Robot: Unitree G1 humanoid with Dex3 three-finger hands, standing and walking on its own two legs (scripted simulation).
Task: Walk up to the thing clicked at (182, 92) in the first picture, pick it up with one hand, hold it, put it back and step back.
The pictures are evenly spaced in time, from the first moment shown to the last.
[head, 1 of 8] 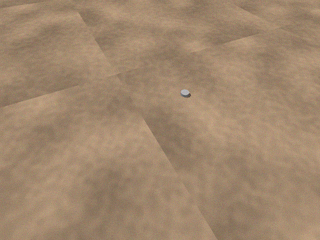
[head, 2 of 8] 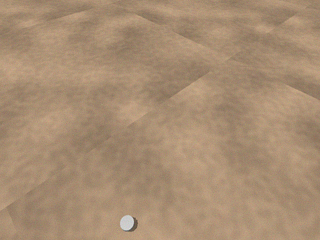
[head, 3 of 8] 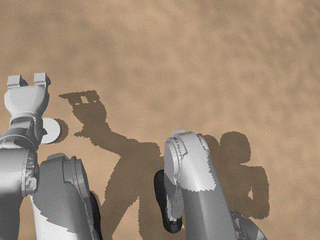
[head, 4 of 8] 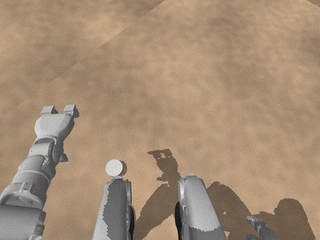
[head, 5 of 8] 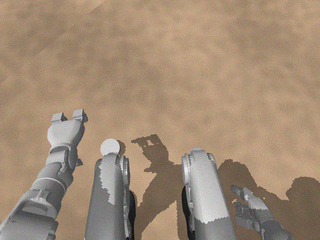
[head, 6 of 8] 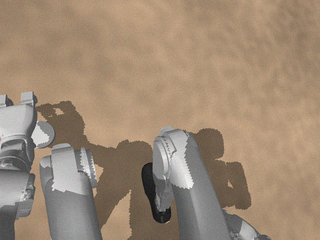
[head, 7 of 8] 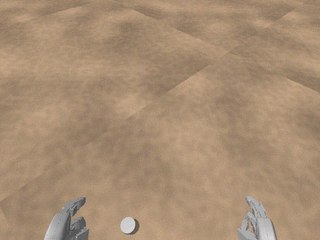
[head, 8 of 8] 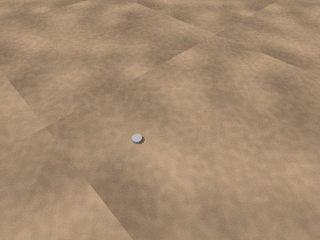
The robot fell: no
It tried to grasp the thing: yes
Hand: left
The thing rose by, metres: 0.10
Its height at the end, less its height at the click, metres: +0.00
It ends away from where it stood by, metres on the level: 0.04
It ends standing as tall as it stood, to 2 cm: yes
